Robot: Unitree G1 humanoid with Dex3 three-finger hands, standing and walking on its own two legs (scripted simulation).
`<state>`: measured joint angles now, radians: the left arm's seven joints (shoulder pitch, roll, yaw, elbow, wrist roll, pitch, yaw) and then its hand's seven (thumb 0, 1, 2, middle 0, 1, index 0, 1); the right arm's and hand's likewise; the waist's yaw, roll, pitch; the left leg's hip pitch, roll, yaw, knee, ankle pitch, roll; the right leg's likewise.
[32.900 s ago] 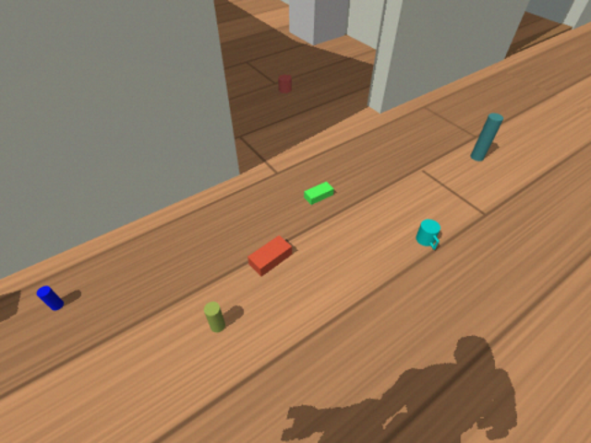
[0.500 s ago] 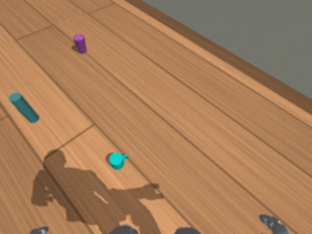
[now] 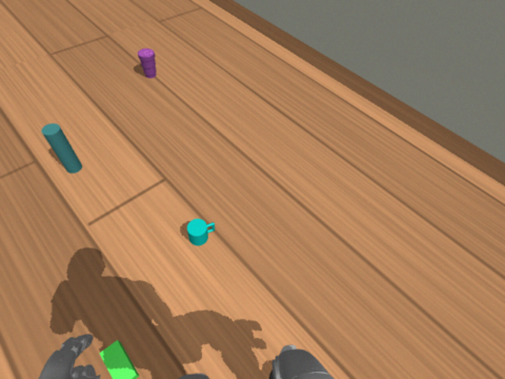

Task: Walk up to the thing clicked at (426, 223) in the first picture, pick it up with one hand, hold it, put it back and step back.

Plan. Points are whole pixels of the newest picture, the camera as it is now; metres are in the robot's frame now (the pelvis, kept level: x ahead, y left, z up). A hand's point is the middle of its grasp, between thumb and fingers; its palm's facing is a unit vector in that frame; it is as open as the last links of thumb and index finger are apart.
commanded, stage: step back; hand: left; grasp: from above
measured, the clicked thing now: (201, 230) +0.73 +0.16 -0.71
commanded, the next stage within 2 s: stand in 1.90 s
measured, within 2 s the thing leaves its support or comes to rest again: neither
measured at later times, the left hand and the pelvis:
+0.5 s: hand out of the picture -0.09 +0.22 -0.13, palm faces -0.05 -0.92 -0.39, open 7.4 cm; pelvis -0.16 -0.04 +0.01, yaw -3 degrees
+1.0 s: hand out of the picture -0.21 +0.18 -0.15, palm faces -0.04 -0.93 -0.36, open 7.4 cm; pelvis -0.30 -0.08 -0.01, yaw -2 degrees
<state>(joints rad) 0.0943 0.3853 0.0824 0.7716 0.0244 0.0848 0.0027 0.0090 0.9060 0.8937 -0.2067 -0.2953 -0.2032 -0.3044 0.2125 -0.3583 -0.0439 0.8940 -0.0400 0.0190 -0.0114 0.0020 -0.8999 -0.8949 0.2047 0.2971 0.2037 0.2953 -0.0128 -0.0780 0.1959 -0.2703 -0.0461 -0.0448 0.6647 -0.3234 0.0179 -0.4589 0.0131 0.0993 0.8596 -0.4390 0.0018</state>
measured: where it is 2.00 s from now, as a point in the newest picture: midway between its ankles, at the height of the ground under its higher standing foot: outside the picture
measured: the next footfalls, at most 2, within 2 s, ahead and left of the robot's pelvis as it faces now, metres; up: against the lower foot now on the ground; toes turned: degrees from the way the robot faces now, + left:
right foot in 0.32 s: -0.12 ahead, -0.17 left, +0.00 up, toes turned -1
left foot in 0.64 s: -0.23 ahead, +0.04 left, +0.00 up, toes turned +1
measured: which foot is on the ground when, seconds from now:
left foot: down 0.00-0.40, up 0.42-0.62, down 0.64-1.00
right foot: up 0.00-0.30, down 0.32-0.68, up 0.70-0.94, down 0.96-1.00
